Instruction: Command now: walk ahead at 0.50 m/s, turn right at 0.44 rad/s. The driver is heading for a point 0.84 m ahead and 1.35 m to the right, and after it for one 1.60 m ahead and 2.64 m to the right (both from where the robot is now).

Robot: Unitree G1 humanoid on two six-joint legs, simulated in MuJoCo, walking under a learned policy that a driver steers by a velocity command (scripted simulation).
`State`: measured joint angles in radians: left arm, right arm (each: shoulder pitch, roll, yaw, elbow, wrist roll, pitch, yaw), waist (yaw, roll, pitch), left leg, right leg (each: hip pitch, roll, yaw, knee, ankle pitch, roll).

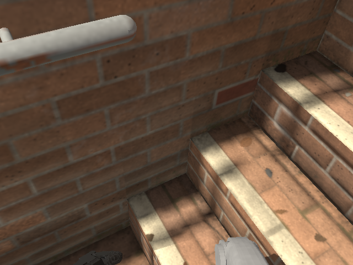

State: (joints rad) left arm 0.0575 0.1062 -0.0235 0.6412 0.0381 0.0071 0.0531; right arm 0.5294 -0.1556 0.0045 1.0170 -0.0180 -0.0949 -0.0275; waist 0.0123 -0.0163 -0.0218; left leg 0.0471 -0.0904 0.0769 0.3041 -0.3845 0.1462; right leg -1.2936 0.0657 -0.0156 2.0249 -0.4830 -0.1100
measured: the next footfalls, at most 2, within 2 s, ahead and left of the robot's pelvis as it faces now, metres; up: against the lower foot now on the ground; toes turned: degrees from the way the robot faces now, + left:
right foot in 0.08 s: +0.23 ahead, -0.10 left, +0.20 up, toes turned -10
left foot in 0.66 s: +0.31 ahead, +0.33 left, +0.06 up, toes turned -15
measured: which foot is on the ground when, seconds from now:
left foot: down 0.00-0.14, up 0.16-0.64, down 0.66-0.72, up 0.74-0.88, down 0.90-1.00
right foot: up 0.00-0.06, down 0.08-0.52, up 0.54-0.64, down 0.66-0.84, up 0.86-1.00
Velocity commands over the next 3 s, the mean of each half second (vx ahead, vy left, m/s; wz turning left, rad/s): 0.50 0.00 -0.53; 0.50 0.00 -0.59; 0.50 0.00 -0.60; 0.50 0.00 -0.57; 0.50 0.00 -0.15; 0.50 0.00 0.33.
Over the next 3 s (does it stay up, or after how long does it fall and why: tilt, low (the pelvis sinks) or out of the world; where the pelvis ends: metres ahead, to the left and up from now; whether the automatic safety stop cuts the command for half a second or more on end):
stays up -0.09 -0.06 0.01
